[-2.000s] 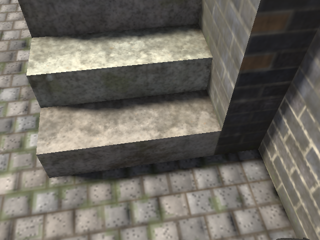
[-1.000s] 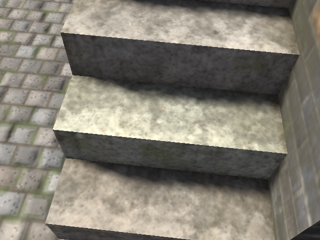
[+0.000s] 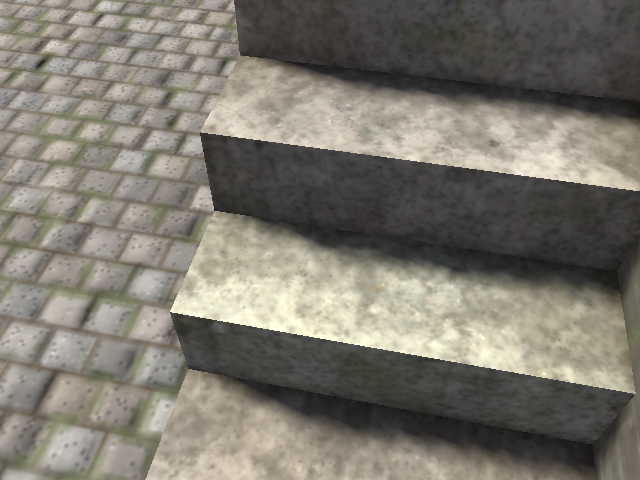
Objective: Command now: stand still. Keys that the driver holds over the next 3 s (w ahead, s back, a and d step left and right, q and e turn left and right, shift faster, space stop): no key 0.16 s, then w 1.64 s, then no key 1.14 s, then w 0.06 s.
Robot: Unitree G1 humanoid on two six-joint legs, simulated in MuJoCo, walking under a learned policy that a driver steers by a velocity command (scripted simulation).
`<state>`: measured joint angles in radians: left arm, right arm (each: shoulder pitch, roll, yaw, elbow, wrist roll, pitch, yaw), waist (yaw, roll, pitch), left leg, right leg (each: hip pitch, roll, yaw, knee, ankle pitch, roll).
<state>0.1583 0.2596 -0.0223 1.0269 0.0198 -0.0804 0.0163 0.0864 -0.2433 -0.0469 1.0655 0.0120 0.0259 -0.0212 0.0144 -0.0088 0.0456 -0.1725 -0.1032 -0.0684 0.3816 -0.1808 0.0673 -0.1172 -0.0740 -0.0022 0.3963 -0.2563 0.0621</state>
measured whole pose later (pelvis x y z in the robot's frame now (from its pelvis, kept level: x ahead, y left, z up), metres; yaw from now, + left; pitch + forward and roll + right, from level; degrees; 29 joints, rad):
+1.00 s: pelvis +0.05 -0.03 +0.01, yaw -1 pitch +1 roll +1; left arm 0.08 0.24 -0.05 0.95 0.00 -0.06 0.03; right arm 0.04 -0.27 0.03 1.03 0.00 -0.06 -0.03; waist 0.01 0.02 0.01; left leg -0.07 -0.06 -0.07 0.26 -0.20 0.03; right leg -0.01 -0.04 0.00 0.26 -0.26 0.02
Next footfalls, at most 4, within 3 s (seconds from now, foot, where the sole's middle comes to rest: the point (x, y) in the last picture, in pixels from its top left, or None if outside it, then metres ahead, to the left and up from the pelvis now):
none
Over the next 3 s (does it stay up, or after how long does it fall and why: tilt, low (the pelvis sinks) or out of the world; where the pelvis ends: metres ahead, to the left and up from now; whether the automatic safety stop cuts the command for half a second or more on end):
stays up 0.02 -0.03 0.00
